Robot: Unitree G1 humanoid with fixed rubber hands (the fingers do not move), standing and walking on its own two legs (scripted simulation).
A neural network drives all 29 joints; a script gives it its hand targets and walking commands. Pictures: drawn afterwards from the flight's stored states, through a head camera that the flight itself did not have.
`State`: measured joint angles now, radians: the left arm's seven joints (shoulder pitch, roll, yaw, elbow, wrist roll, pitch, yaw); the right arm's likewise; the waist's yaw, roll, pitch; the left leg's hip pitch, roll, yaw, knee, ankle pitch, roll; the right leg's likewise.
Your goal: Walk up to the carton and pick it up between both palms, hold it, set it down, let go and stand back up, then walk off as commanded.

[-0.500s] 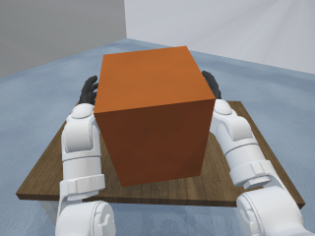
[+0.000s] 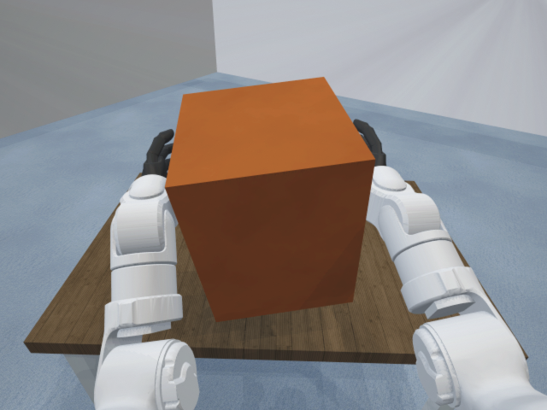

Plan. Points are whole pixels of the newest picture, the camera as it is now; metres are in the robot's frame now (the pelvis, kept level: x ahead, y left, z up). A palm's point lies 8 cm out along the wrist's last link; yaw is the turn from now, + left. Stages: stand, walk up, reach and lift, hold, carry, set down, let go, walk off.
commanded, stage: hold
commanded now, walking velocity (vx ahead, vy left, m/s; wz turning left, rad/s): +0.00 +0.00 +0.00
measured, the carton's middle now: (269, 200) +0.36 +0.00 +0.21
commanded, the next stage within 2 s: set down in 1.80 s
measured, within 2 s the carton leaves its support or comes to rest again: neither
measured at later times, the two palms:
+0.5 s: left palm (156, 184) +0.36 +0.16 +0.24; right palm (369, 172) +0.37 -0.13 +0.25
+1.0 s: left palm (157, 181) +0.36 +0.15 +0.24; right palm (372, 169) +0.37 -0.14 +0.25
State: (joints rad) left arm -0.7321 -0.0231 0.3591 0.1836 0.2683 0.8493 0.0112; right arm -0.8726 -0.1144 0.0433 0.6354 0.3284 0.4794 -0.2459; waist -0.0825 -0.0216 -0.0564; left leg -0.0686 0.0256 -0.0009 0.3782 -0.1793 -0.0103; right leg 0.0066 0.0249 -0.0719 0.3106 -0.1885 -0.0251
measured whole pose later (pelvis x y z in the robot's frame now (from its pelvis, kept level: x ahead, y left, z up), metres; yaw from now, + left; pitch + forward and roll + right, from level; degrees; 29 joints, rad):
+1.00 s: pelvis +0.00 +0.00 +0.00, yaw +0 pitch -7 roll -1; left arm -0.76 -0.01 0.36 0.21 0.25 0.86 0.02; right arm -0.90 -0.12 0.04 0.64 0.33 0.53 -0.26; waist -0.08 -0.02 -0.07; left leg -0.09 0.03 0.00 0.38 -0.18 -0.01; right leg -0.02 0.03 -0.07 0.32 -0.19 -0.03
